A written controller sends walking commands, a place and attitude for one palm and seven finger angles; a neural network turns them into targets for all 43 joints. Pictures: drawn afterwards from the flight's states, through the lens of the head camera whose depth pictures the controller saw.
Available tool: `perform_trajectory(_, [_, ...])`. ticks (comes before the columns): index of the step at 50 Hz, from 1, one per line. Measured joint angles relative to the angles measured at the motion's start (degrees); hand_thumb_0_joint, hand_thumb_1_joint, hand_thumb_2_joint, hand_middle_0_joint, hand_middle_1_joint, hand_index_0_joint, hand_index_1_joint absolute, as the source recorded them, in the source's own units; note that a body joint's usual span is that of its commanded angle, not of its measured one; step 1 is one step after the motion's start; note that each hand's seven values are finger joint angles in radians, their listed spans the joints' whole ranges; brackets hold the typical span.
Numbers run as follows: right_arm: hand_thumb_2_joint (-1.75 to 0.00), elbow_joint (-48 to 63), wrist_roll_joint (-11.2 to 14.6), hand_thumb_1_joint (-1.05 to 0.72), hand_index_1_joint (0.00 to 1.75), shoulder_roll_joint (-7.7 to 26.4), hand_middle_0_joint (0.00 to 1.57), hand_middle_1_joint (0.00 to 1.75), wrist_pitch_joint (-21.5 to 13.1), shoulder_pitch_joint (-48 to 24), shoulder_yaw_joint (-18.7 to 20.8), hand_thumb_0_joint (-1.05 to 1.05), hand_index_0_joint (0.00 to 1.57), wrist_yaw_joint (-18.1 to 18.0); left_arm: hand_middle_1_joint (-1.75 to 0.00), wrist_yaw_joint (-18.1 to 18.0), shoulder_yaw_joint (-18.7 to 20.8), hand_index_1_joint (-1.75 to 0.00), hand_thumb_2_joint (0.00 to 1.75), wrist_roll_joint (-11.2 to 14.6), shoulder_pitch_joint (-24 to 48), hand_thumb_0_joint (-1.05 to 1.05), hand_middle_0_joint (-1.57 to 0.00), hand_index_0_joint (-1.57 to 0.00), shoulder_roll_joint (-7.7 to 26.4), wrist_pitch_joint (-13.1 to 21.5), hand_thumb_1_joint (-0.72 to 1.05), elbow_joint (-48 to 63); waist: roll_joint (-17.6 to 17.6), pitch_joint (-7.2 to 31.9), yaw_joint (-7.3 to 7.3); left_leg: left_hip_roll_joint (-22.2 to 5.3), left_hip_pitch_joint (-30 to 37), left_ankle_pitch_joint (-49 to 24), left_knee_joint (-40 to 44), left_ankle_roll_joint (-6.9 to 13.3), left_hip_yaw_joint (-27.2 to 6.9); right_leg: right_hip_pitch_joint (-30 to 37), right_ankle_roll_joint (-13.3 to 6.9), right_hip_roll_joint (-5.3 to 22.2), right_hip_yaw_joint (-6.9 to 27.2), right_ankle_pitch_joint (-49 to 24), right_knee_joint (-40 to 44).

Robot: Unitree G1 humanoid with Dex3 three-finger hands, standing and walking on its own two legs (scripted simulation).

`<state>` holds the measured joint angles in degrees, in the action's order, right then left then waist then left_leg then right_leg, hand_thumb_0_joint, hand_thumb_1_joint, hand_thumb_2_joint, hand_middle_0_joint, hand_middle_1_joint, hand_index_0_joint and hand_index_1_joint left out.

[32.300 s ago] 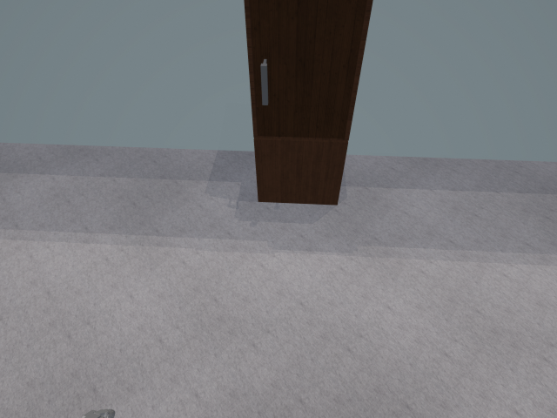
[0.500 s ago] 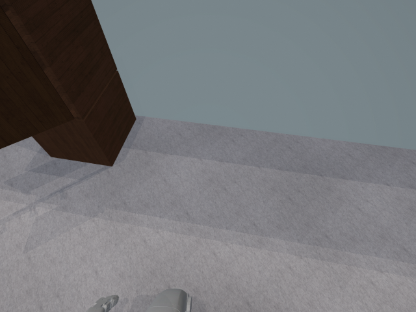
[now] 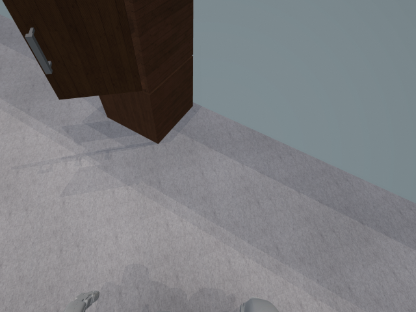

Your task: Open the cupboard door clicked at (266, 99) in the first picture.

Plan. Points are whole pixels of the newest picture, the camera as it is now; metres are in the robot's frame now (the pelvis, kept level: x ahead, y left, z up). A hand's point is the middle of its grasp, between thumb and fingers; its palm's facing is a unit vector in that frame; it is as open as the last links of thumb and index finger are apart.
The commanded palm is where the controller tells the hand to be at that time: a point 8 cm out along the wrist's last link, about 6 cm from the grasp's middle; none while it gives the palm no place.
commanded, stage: turn to face it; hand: left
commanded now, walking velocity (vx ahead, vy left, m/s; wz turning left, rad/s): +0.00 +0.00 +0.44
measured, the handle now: (40, 51) +0.91 +0.67 -0.10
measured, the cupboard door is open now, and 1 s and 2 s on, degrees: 43 43 43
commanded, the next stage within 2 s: take the last steps up to it in 0.32 s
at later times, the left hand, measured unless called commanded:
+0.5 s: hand out of the picture -0.01 +0.15 -0.17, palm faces +0.28 -0.93 -0.22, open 7.3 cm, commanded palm none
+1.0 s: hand (112, 289) +0.17 +0.21 -0.15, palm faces +0.28 -0.94 -0.21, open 7.4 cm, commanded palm none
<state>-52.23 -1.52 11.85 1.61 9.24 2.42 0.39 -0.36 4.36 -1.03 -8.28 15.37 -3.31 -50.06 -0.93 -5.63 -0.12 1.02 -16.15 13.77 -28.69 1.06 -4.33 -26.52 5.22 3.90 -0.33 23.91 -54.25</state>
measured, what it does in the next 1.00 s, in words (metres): walks ahead, turning left: right foot, then left foot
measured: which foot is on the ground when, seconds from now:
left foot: down 0.00-0.14, up 0.16-0.54, down 0.56-1.00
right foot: up 0.00-0.12, down 0.14-0.56, up 0.58-1.00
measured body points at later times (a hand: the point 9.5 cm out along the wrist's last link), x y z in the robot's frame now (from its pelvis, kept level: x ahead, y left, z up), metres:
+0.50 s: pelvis +0.02 -0.04 +0.00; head +0.06 -0.02 +0.44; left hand -0.03 +0.20 -0.16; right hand +0.17 -0.26 -0.15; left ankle -0.02 +0.07 -0.72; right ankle +0.01 -0.15 -0.74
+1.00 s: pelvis +0.10 +0.00 -0.01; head +0.13 +0.00 +0.44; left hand +0.15 +0.26 -0.14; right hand +0.11 -0.24 -0.16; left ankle -0.01 +0.06 -0.74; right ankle +0.20 -0.09 -0.73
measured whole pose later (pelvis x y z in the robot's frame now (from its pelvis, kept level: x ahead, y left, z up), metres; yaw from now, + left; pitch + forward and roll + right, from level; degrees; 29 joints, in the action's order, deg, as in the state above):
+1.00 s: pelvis +0.10 +0.00 -0.01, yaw +18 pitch -1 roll +1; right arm -62.6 -1.4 9.7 -1.9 24.0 1.1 -0.6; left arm 1.5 2.9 -1.5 -6.0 10.8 -0.1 -54.0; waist 0.4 -3.3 2.2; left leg 3.6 -2.2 20.4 -23.3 3.0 0.2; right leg -22.0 1.2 3.4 -5.3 16.3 -36.2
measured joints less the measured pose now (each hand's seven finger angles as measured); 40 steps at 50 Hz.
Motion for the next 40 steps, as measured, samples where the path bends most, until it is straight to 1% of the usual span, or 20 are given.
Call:
perform_trajectory(4, [-0.9,-0.51,-0.09,-0.9,0.3,0.1,0.21,0.3,0.63,1.1,0.44,0.01,0.2,0.01,-0.3,-0.03,-0.61,-0.3,0.9,0.26,1.14,0.01,-0.2,-0.2,-0.97,0.55,0.91,0.95,1.33,0.23,0.96,0.39,-0.8,0.52,-1.24,-1.32,-2.55,4.71,-0.61,-2.02,-0.47,-0.57,10.09])
perform_trajectory(6, [-0.9,-0.66,0.17,-0.9,0.3,0.29,0.21,0.3,0.96,1.8,0.77,0.01,0.2,-0.03,-0.3,-0.04,-1.0,-0.3,0.9,0.39,0.98,0.01,-0.2,-0.2,-1.46,1.38,0.9,1.54,1.7,0.63,1.14,1.03,-1.86,1.61,-3.39,-2.25,-3.67,9.11,-1.11,-2.83,-1.11,-5.33,18.89])
perform_trajectory(7, [-0.9,-0.7,0.45,-0.9,0.3,0.48,0.21,0.3,1.09,2.15,1.0,0.01,0.2,0.04,-0.3,-0.14,-1.14,-0.3,0.9,0.17,0.57,0.01,-0.2,-0.2,-1.7,2.09,0.9,1.82,1.66,1.05,0.97,1.46,-3.02,2.83,-5.68,-2.36,-3.61,10.68,-3.17,-2.71,-1.32,-6.01,22.06])
perform_trajectory(8, [-0.9,-1.01,0.61,-0.9,0.3,1.09,0.21,0.3,1.34,1.9,1.4,0.01,0.2,0.07,-0.3,-0.31,-1.36,-0.3,0.9,-0.13,0.49,0.01,-0.2,-0.2,-2.53,2.54,0.9,1.6,2.75,0.75,1.0,1.39,-4.54,7.65,-10.35,-2.47,-3.55,10.61,-4.89,-3.03,-2.04,-5.31,21.24])
perform_trajectory(9, [-0.9,-1.37,0.57,-0.9,0.3,1.64,0.21,0.3,1.68,1.63,1.75,0.01,0.2,0.05,-0.3,-0.42,-1.72,-0.3,0.9,-0.27,0.21,0.01,-0.2,-0.2,-3.33,2.81,0.9,1.38,3.5,0.43,1.22,1.66,-6.33,11.71,-16.49,-2.57,-3.05,10.81,-5.88,-2.94,-2.79,-4.72,20.46])
perform_trajectory(10, [-0.9,-1.77,0.51,-0.9,0.3,2.04,0.21,0.3,2.0,1.34,2.03,0.01,0.2,0.06,-0.3,-0.51,-2.04,-0.3,0.9,-0.3,-0.31,0.0,-0.2,-0.2,-4.02,2.99,0.9,1.17,3.81,0.22,1.34,1.92,-8.05,13.73,-22.8,-2.76,-2.11,11.36,-6.37,-2.63,-3.34,-4.5,20.48])
perform_trajectory(12, [-0.9,-2.41,0.49,-0.9,0.3,2.44,0.2,0.3,2.38,0.86,2.37,0.01,0.2,0.22,-0.3,-0.68,-2.41,-0.3,0.9,-0.24,-1.54,0.0,-0.2,-0.2,-5.07,2.95,0.9,0.6,3.71,-0.02,1.55,1.68,-10.51,13.31,-32.41,-3.36,0.12,12.99,-6.58,-1.92,-4.23,-4.96,22.02])
perform_trajectory(13, [-0.9,-2.64,0.48,-0.91,0.3,2.46,0.2,0.3,2.45,0.69,2.4,0.01,0.2,0.34,-0.3,-0.73,-2.52,-0.3,0.9,-0.21,-2.16,0.0,-0.2,-0.2,-5.44,2.93,0.9,0.24,3.42,-0.03,1.62,1.3,-11.15,12.4,-35.04,-3.7,1.06,13.79,-6.56,-1.59,-4.67,-5.36,23.04])
perform_trajectory(15, [-0.9,-3.04,0.55,-0.91,0.3,2.25,0.2,0.3,2.5,0.42,2.31,0.01,0.2,0.49,-0.3,-0.78,-2.69,-0.3,0.9,-0.21,-3.36,0.0,-0.2,-0.2,-5.93,3.01,0.9,-0.53,2.54,0.02,1.57,0.5,-11.24,11.16,-36.13,-4.27,2.4,15.14,-6.62,-0.96,-5.57,-6.04,24.9])
perform_trajectory(19, [-0.9,-3.94,0.74,-0.91,0.3,1.51,0.2,0.3,2.48,-0.44,1.8,0.01,0.2,0.5,-0.3,-1.01,-2.4,-0.3,0.9,-0.41,-5.49,0.0,-0.21,-0.2,-6.03,3.41,0.91,-2.09,0.86,0.06,0.51,-0.68,-8.37,11.85,-28.57,-4.74,3.93,16.9,-6.59,-0.03,-7.4,-6.45,26.9])
perform_trajectory(24, [-0.9,-4.53,0.98,-0.91,0.3,0.47,0.2,0.3,1.8,-2.76,0.81,0.01,0.2,0.29,-0.3,-0.85,-1.85,-0.3,0.9,-0.69,-7.91,0.0,-0.21,-0.2,-4.74,3.47,0.91,-4.48,-0.55,-0.22,-1.39,-0.82,-3.07,11.96,-15.54,-3.86,5.74,17.4,-5.89,0.59,-9.37,-5.3,25.8])
perform_trajectory(27, [-0.9,-4.01,0.75,-0.91,0.3,-0.16,0.2,0.3,0.58,-3.22,0.1,0.01,0.2,0.42,-0.3,-0.48,-1.2,-0.3,0.9,-0.49,-9.54,0.0,-0.21,-0.2,-3.67,3.12,0.91,-6.21,-1.42,0.38,-1.91,-0.49,1.46,7.77,-5.59,-2.69,7.6,16.75,-4.8,1.26,-10.59,-3.26,22.79])
perform_trajectory(28, [-0.9,-3.67,0.54,-0.91,0.3,-0.33,0.2,0.3,-0.1,-3.08,-0.05,0.01,0.2,0.48,-0.3,-0.2,-0.92,-0.3,0.9,-0.32,-10.09,0.01,-0.21,-0.2,-3.24,2.79,0.91,-6.65,-1.85,0.81,-1.93,-0.11,2.19,4.93,-3.23,-1.03,7.7,15.74,-4.35,1.83,-10.77,-1.94,20.41])
perform_trajectory(29, [-0.9,-3.34,0.22,-0.91,0.3,-0.68,0.2,0.3,-0.68,-2.99,-0.16,0.01,0.2,0.46,-0.3,0.02,-0.61,-0.3,0.9,-0.21,-10.13,0.01,-0.21,-0.2,-2.77,2.19,0.91,-7.24,-2.62,0.78,-2.16,0.5,1.78,4.16,-4.15,0.58,7.94,14.03,-3.99,2.31,-9.75,1.81,15.86])
perform_trajectory(30, [-0.9,-3.04,0.03,-0.91,0.3,-0.95,0.2,0.3,-1.19,-2.63,-0.35,0.01,0.2,0.35,-0.3,0.11,-0.49,-0.3,0.9,-0.33,-9.98,0.01,-0.2,-0.2,-2.46,1.44,0.91,-7.84,-2.9,0.88,-2.33,0.77,1.59,4.56,-4.99,1.71,8.07,11.66,-3.88,2.05,-8.08,5.22,9.95])
perform_trajectory(31, [-0.9,-2.76,-0.04,-0.91,0.3,-1.18,0.2,0.3,-1.62,-1.95,-0.56,0.01,0.2,0.09,-0.3,0.22,-0.44,-0.3,0.9,-0.46,-9.63,0.01,-0.2,-0.2,-2.27,0.81,0.91,-8.4,-2.84,1.11,-2.3,0.9,1.76,4.98,-4.99,2.4,7.95,9.11,-3.88,1.53,-6.59,6.68,4.03])
perform_trajectory(32, [-0.9,-2.61,-0.04,-0.91,0.3,-1.4,0.2,0.3,-1.99,-1.06,-0.75,0.0,0.2,-0.22,-0.3,0.42,-0.4,-0.3,0.9,-0.53,-9.15,0.01,-0.2,-0.2,-2.15,0.5,0.91,-8.79,-2.64,1.37,-2.16,1.02,2.29,5.03,-4.22,2.77,7.63,6.72,-3.89,1.11,-5.46,6.41,-0.98])
perform_trajectory(34, [-0.9,-2.88,0.05,-0.91,0.3,-1.84,0.2,0.3,-2.61,1.01,-1.14,0.0,0.2,-0.73,-0.3,0.93,-0.34,-0.3,0.9,-0.62,-8.01,0.01,-0.2,-0.2,-2.04,0.61,0.91,-8.87,-2.2,1.77,-1.9,1.3,4.12,3.97,-1.19,2.84,6.86,2.84,-3.8,0.89,-4.01,3.18,-7.14])
perform_trajectory(37, [-0.9,-4.29,0.27,-0.91,0.3,-2.29,0.2,0.3,-3.25,4.29,-1.53,0.0,0.2,-1.06,-0.3,1.46,-0.46,-0.3,0.9,-0.62,-6.17,0.01,-0.2,-0.2,-2.28,1.4,0.91,-7.85,-1.38,2.29,-1.6,1.68,7.16,1.93,3.71,3.18,5.67,-0.81,-3.37,1.36,-2.99,-1.45,-8.5])
perform_trajectory(40, [-0.9,-5.99,0.4,-0.91,0.3,-2.31,0.21,0.3,-3.49,7.3,-1.56,0.0,0.2,-1.0,-0.3,1.62,-0.72,-0.3,0.9,-0.56,-4.19,0.01,-0.2,-0.2,-2.82,1.92,0.91,-6.7,-0.57,2.68,-1.11,1.94,9.77,0.98,7.14,3.36,4.87,-2.39,-2.91,1.92,-2.71,-4.22,-4.54])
